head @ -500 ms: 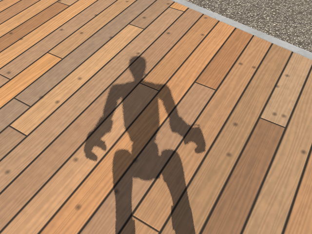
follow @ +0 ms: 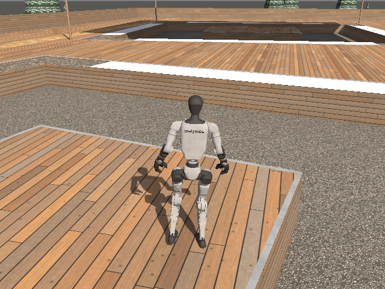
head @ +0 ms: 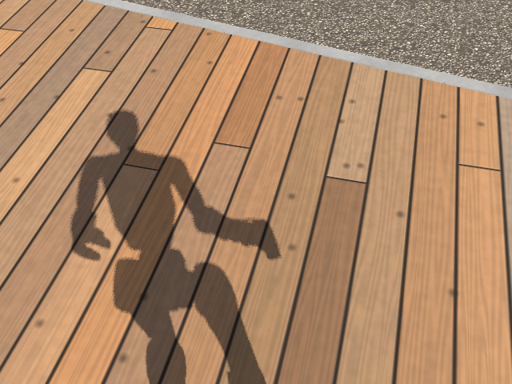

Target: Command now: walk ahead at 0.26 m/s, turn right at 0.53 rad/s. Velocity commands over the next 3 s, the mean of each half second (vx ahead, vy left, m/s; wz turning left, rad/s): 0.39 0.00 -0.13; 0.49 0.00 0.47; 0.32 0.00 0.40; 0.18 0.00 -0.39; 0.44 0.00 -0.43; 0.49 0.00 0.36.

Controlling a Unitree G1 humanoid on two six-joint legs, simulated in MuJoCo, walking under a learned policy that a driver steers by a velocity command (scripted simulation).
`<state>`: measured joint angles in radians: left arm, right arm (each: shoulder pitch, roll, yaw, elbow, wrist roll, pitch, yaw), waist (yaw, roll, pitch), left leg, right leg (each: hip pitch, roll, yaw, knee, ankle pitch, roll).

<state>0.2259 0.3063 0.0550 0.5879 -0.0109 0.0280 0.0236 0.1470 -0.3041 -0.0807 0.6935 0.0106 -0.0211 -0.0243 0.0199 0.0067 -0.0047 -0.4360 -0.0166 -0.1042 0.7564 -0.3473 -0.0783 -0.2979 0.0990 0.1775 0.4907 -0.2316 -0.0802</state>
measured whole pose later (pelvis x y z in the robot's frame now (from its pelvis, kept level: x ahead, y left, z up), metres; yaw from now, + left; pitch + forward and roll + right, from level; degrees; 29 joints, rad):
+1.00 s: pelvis +0.44 +0.03 -0.03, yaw +15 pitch +2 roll -2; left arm 0.37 0.31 0.09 0.80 -0.02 -0.05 0.01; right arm 0.05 -0.28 -0.04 0.61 0.02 -0.03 0.06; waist 0.07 0.02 0.06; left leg -0.54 0.01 0.04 0.61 -0.10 0.11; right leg 0.10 -0.05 -0.26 0.43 -0.48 0.05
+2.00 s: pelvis +0.74 +0.14 +0.01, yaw +12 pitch +1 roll -1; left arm 0.21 0.34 0.09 0.67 -0.02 0.00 0.00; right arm 0.33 -0.28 -0.06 0.75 -0.01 -0.06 -0.03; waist -0.04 -0.04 -0.02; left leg -0.14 0.01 0.01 0.37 -0.25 0.02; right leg -0.62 0.03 0.10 1.05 -0.23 0.03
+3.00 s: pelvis +1.26 +0.13 -0.01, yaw +13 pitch +1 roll +0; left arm 0.22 0.28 0.04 0.74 -0.01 -0.10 -0.01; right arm 0.26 -0.29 -0.06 0.66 0.01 -0.05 0.03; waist -0.01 -0.01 0.05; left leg -0.34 -0.12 0.00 0.48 -0.16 0.11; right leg -0.42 -0.02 0.05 1.20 -0.39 -0.02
